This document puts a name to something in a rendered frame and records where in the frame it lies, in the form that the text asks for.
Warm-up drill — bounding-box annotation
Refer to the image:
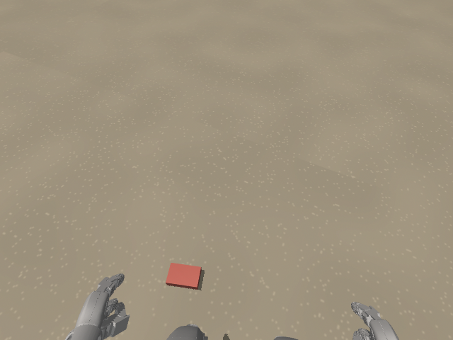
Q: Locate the left robot arm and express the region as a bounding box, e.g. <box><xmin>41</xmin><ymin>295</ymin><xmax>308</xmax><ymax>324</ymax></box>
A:
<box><xmin>65</xmin><ymin>324</ymin><xmax>103</xmax><ymax>340</ymax></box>

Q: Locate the small box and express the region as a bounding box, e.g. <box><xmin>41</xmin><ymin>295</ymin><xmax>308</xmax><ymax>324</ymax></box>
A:
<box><xmin>166</xmin><ymin>263</ymin><xmax>202</xmax><ymax>290</ymax></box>

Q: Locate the left robot hand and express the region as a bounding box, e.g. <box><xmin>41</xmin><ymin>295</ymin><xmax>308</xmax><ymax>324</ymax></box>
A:
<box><xmin>75</xmin><ymin>273</ymin><xmax>130</xmax><ymax>340</ymax></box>

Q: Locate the right robot hand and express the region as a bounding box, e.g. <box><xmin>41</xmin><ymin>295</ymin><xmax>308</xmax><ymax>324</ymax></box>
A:
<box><xmin>351</xmin><ymin>302</ymin><xmax>399</xmax><ymax>340</ymax></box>

